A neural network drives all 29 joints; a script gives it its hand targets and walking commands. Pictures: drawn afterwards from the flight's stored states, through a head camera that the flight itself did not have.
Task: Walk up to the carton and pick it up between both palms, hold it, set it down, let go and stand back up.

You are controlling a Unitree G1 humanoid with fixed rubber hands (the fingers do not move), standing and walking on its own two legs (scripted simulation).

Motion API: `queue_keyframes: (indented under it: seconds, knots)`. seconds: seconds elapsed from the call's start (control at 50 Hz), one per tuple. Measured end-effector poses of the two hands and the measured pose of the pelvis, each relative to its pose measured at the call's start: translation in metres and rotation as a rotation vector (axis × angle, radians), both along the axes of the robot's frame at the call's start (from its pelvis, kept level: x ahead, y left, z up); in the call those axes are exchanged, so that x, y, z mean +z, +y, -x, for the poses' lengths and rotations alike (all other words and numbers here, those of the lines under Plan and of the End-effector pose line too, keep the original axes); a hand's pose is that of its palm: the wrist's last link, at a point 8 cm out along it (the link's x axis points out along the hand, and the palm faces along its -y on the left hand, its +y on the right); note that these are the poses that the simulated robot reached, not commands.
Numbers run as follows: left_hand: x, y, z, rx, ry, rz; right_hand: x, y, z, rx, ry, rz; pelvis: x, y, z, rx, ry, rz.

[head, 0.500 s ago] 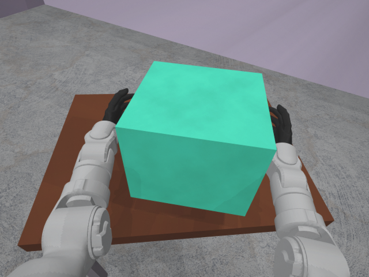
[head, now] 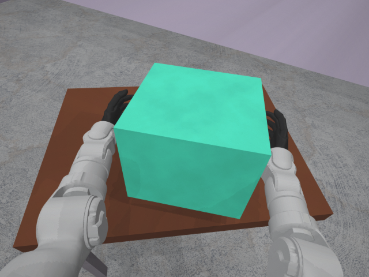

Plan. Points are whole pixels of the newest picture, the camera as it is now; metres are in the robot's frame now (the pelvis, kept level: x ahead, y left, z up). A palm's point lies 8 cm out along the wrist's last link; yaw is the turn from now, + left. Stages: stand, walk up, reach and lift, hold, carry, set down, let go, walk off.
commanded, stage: set down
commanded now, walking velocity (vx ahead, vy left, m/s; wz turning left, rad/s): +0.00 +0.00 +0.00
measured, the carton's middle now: (194, 136) +0.43 -0.06 +0.04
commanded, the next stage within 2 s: none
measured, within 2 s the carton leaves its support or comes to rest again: rests again in 1.22 s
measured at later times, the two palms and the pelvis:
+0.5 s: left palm (113, 129) +0.44 +0.14 +0.07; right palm (273, 153) +0.35 -0.22 +0.06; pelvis -0.01 +0.00 +0.00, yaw +0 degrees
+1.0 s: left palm (113, 132) +0.44 +0.14 +0.07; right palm (272, 155) +0.35 -0.22 +0.06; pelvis -0.02 +0.00 +0.00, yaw +0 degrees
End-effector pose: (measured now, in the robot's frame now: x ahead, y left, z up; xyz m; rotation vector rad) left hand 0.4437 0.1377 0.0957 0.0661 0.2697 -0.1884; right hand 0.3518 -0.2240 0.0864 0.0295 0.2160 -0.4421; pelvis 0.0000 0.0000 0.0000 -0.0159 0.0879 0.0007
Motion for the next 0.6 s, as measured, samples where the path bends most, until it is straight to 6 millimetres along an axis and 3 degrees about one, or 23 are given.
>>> queue_keyframes:
  seconds: [0.34,0.6]
  knots:
    - [-0.019,-0.001,0.002,-0.003,0.012,-0.006,-0.021,0.000,0.003,-0.001,0.013,-0.001,-0.001,-0.002,0.004,-0.004,0.050,0.002]
    - [-0.022,0.001,0.003,0.000,-0.004,-0.002,-0.023,0.001,0.003,0.003,-0.001,0.008,-0.002,-0.005,0.009,0.003,0.069,0.002]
